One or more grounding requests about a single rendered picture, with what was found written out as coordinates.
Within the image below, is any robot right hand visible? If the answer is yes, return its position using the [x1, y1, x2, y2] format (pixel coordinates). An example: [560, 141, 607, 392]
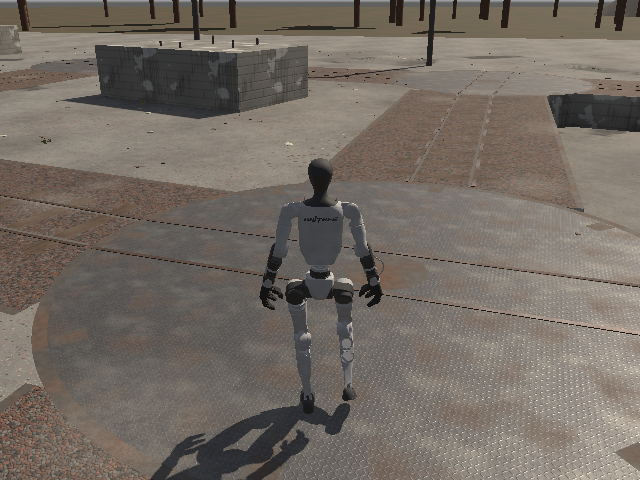
[359, 282, 383, 307]

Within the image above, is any robot left hand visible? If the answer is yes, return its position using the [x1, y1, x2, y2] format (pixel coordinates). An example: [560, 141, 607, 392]
[259, 285, 283, 310]

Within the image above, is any left robot upper arm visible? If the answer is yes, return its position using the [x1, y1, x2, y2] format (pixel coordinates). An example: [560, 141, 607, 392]
[272, 202, 300, 258]

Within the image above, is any right robot upper arm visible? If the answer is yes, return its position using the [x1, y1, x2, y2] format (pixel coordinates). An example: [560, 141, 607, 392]
[341, 202, 370, 257]

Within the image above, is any right robot foot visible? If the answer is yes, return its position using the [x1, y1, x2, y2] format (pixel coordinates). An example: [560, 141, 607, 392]
[342, 385, 357, 401]

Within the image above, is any robot torso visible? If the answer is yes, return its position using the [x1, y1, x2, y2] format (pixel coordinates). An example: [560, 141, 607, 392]
[297, 197, 344, 300]

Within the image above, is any robot right forearm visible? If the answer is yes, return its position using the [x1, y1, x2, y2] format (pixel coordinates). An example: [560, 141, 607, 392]
[360, 242, 380, 286]

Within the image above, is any robot left forearm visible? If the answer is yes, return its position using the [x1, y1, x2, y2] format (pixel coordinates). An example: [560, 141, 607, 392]
[262, 243, 282, 288]

